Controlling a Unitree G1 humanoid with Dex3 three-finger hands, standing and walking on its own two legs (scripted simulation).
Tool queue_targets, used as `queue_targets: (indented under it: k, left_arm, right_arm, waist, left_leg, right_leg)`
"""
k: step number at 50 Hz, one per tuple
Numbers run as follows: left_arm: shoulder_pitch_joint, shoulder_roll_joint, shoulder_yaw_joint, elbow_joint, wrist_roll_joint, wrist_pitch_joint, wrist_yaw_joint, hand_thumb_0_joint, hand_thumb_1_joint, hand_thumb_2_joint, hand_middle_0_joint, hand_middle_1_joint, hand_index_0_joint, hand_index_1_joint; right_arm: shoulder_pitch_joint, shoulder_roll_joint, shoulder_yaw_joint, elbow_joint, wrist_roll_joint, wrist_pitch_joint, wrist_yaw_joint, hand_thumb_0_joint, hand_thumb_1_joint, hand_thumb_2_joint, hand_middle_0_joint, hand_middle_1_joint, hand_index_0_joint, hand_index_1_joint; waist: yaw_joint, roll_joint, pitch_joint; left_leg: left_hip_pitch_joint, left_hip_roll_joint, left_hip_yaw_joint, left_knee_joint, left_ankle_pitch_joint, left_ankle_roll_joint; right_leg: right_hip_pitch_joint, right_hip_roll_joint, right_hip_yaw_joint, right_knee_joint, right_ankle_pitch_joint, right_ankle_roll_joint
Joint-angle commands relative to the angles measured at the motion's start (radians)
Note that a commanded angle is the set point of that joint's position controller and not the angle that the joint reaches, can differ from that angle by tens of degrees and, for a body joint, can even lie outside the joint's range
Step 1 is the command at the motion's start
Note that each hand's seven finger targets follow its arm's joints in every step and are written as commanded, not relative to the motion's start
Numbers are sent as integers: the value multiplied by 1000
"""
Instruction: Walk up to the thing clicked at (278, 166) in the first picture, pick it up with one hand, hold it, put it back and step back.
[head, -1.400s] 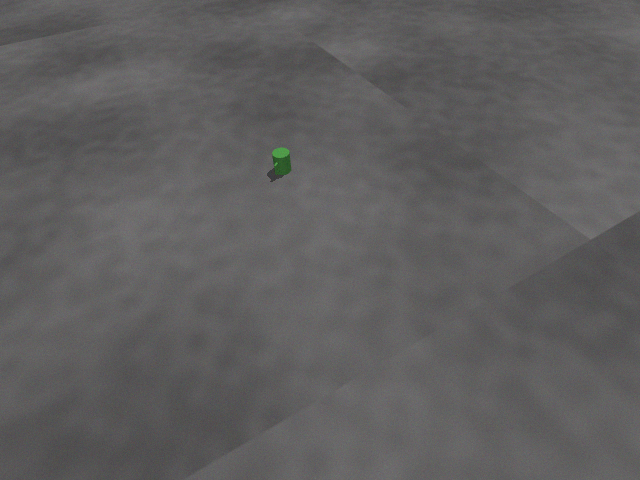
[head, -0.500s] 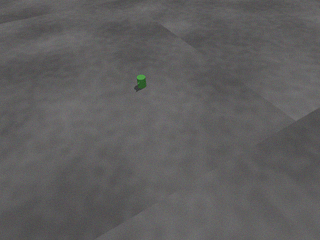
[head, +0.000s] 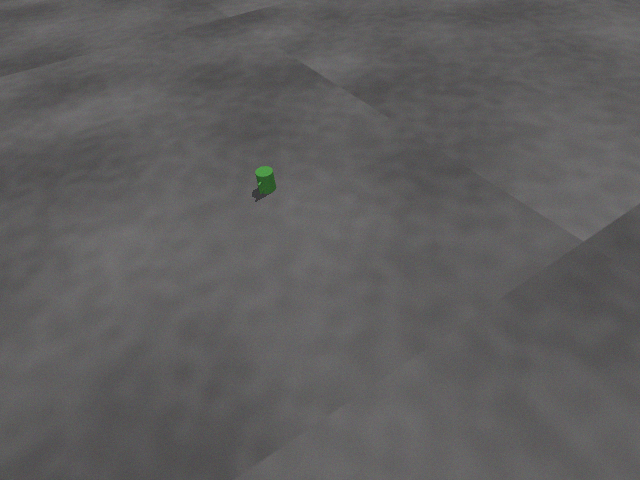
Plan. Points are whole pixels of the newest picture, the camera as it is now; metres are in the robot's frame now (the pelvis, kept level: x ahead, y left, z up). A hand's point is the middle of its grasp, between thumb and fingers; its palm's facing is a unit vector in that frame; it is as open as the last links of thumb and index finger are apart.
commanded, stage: walk up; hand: left
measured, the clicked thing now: (264, 182) +1.58 +0.34 -0.71
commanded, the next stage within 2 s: none
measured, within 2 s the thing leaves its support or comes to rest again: neither
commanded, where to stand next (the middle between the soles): +1.21 +0.08 m, yaw +2 degrees
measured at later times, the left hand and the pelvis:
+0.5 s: hand (163, 442) +0.23 +0.29 -0.16, palm faces +0.06 -0.93 -0.36, open 7.4 cm; pelvis +0.23 +0.01 -0.01, yaw +4 degrees
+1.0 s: hand (207, 285) +0.50 +0.25 -0.11, palm faces +0.08 -0.90 -0.42, open 7.4 cm; pelvis +0.48 -0.03 +0.00, yaw +5 degrees
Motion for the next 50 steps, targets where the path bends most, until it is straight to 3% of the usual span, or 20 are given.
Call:
queue_targets:
  k: [1, 4, 7, 15, 19, 20, 21, 22, 23, 24, 27, 31, 36, 38, 39, 40, 41, 42, 46, 50]
  left_arm:
    - [197, 350, 85, -66, 9, -43, 36, 0, 900, 900, -200, -300, -200, -300]
    - [0, 252, 56, -142, -14, -59, 45, 0, 900, 900, -200, -300, -200, -300]
    - [16, 219, 43, -151, -27, -70, 45, 0, 900, 900, -200, -300, -200, -300]
    - [89, 251, 55, -181, -16, -62, 45, 0, 900, 900, -200, -300, -200, -300]
    - [67, 251, 46, -195, -27, -49, 59, 0, 900, 900, -200, -300, -200, -300]
    - [124, 201, 23, -200, -33, -42, 62, 0, 900, 900, -200, -300, -200, -300]
    - [171, 122, 4, -218, -49, -42, 59, 0, 900, 900, -200, -300, -200, -300]
    - [175, 179, 14, -227, -58, -42, 66, 0, 900, 900, -200, -300, -200, -300]
    - [81, 235, 10, -219, -41, -44, 68, 0, 900, 900, -200, -300, -200, -300]
    - [102, 221, 3, -217, -50, -46, 61, 0, 900, 900, -200, -300, -200, -300]
    - [172, 184, 9, -172, -46, -36, 42, 0, 900, 900, -200, -300, -200, -300]
    - [104, 163, 11, -197, -25, -30, 7, 0, 900, 900, -200, -300, -200, -300]
    - [152, 178, 44, -157, -18, -39, -1, 0, 900, 900, -200, -300, -200, -300]
    - [199, 206, 61, -134, -12, -41, 5, 0, 900, 900, -200, -300, -200, -300]
    - [268, 236, 79, -122, -11, -50, 14, 0, 900, 900, -200, -300, -200, -300]
    - [354, 317, 102, -124, -5, -64, 32, 0, 900, 900, -200, -300, -200, -300]
    - [339, 362, 91, -156, -19, -70, 37, 0, 900, 900, -200, -300, -200, -300]
    - [221, 363, 77, -188, -30, -68, 42, 0, 900, 900, -200, -300, -200, -300]
    - [104, 259, 54, -201, -33, -69, 50, 0, 900, 900, -200, -300, -200, -300]
    - [126, 255, 50, -211, -31, -76, 50, 0, 900, 900, -200, -300, -200, -300]
  right_arm:
    - [-242, -154, -10, -195, 17, -29, -18, 0, -900, -900, 200, 300, 200, 300]
    - [-92, -203, -18, -107, 33, -42, -7, 0, -900, -900, 200, 300, 200, 300]
    - [-44, -185, -21, -97, 26, -32, 15, 0, -900, -900, 200, 300, 200, 300]
    - [-217, -145, -14, -210, 21, -28, 42, 0, -900, -900, 200, 300, 200, 300]
    - [2, -172, -43, -168, 5, -35, 23, 0, -900, -900, 200, 300, 200, 300]
    - [152, -223, -68, -133, -11, -42, 9, 0, -900, -900, 200, 300, 200, 300]
    - [235, -308, -100, -149, -16, -46, -8, 0, -900, -900, 200, 300, 200, 300]
    - [211, -360, -103, -183, 22, -51, -13, 0, -900, -900, 200, 300, 200, 300]
    - [157, -329, -102, -187, 60, -48, -17, 0, -900, -900, 200, 300, 200, 300]
    - [84, -293, -79, -209, 57, -48, -24, 0, -900, -900, 200, 300, 200, 300]
    - [-4, -219, -37, -226, 50, -66, -29, 0, -900, -900, 200, 300, 200, 300]
    - [-27, -246, -42, -255, 33, -84, -18, 0, -900, -900, 200, 300, 200, 300]
    - [-101, -251, -40, -277, 39, -80, -4, 0, -900, -900, 200, 300, 200, 300]
    - [-90, -209, -27, -275, 31, -71, -5, 0, -900, -900, 200, 300, 200, 300]
    - [-55, -178, -12, -267, 24, -69, -5, 0, -900, -900, 200, 300, 200, 300]
    - [-22, -98, 14, -275, 27, -69, -4, 0, -900, -900, 200, 300, 200, 300]
    - [-28, -153, 5, -286, 36, -65, -15, 0, -900, -900, 200, 300, 200, 300]
    - [-48, -202, -7, -264, 32, -60, -29, 0, -900, -900, 200, 300, 200, 300]
    - [49, -199, -8, -179, 47, -53, -11, 0, -900, -900, 200, 300, 200, 300]
    - [-8, -178, -14, -194, 28, -37, 14, 0, -900, -900, 200, 300, 200, 300]
  waist:
    - [172, -232, 59]
    - [39, -83, 98]
    - [29, -123, 91]
    - [77, -136, 61]
    - [-49, -26, -48]
    - [-97, 67, -150]
    - [-117, 279, -225]
    - [-113, 217, -284]
    - [-106, 34, -211]
    - [-57, 16, -135]
    - [18, 73, -7]
    - [10, 121, 36]
    - [76, 104, -8]
    - [106, 4, -21]
    - [146, -92, -44]
    - [185, -377, -46]
    - [161, -329, -49]
    - [113, -210, 22]
    - [30, -195, 17]
    - [52, -189, 33]
  left_leg:
    - [-713, -79, -173, 572, -110, 0]
    - [-602, 15, -182, 534, 113, -9]
    - [-494, 16, -128, 412, 203, -40]
    - [-372, 21, 25, 50, 335, -11]
    - [-65, -45, 87, -33, 300, 52]
    - [195, -36, 27, -18, 201, 103]
    - [390, 200, -383, -84, 39, 185]
    - [412, 371, -784, -247, -13, 312]
    - [262, 353, -678, -279, -39, 287]
    - [185, 319, -480, -260, 69, 237]
    - [-105, 231, -202, -294, 227, 186]
    - [-165, 225, -112, -320, 127, 219]
    - [-337, 170, -52, -225, -101, 154]
    - [-412, 117, -11, -75, -132, 112]
    - [-503, 71, 28, 139, -69, 91]
    - [-630, -58, 108, 533, -78, 41]
    - [-712, -103, 21, 680, -124, 11]
    - [-690, -16, -90, 723, -83, 6]
    - [-528, 55, -93, 524, 82, -10]
    - [-466, 42, -10, 311, 151, -33]
  right_leg:
    - [340, -417, 737, -534, -642, -186]
    - [245, -277, 401, -486, -326, -166]
    - [177, -207, 177, -475, -88, -152]
    - [238, -200, 28, -395, 223, -152]
    - [211, -168, -55, -14, 523, -133]
    - [36, -106, -79, 269, 442, -97]
    - [-253, 37, -55, 571, 45, -42]
    - [-386, 135, 83, 709, -293, -47]
    - [-363, 50, 198, 738, -235, -66]
    - [-358, 7, 210, 720, -152, -63]
    - [-236, -64, 153, 529, -98, -30]
    - [-216, -98, 85, 234, -56, 3]
    - [75, -43, -8, 78, 170, -8]
    - [208, -3, -34, 73, 77, -19]
    - [347, -6, 10, 31, -54, -41]
    - [388, -202, 360, -200, -362, -101]
    - [356, -405, 777, -403, -408, -221]
    - [214, -442, 822, -436, -460, -268]
    - [109, -269, 343, -354, -118, -212]
    - [67, -221, 182, -356, -60, -217]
